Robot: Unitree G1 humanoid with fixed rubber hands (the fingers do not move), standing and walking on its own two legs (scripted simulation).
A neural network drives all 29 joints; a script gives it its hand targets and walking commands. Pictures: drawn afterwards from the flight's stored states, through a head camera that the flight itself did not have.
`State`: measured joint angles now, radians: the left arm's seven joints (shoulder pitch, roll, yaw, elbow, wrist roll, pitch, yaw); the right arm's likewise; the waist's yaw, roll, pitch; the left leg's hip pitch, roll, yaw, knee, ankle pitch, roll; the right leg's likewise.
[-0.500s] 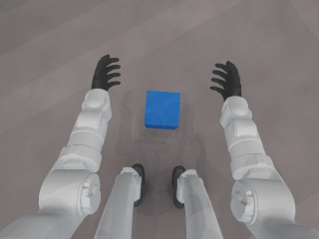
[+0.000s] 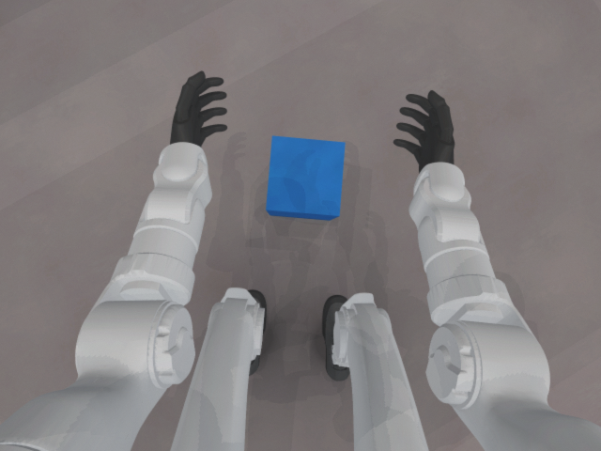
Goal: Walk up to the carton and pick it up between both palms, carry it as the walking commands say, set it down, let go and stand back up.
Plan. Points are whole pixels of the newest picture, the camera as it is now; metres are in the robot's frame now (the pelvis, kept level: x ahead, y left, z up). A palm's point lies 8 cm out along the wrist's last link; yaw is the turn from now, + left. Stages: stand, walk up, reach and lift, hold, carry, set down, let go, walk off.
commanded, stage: reach and lift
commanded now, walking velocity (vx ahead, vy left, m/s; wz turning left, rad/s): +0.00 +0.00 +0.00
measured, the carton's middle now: (303, 182) +0.48 +0.00 -0.50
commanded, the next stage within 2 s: none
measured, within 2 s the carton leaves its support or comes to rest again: neither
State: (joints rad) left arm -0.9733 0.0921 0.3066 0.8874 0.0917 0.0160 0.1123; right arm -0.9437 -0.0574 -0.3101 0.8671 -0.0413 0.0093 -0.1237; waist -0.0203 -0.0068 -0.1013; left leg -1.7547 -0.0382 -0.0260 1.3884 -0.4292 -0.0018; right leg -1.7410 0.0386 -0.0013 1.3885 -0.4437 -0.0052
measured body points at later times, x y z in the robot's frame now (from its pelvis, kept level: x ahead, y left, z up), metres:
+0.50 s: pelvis -0.03 +0.00 -0.13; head +0.30 +0.00 +0.17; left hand +0.49 +0.15 -0.28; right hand +0.48 -0.15 -0.28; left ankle +0.08 +0.11 -0.56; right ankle +0.07 -0.11 -0.56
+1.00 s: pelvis -0.04 +0.00 -0.21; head +0.33 +0.00 +0.04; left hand +0.49 +0.15 -0.41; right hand +0.48 -0.15 -0.41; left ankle +0.07 +0.11 -0.56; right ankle +0.07 -0.11 -0.56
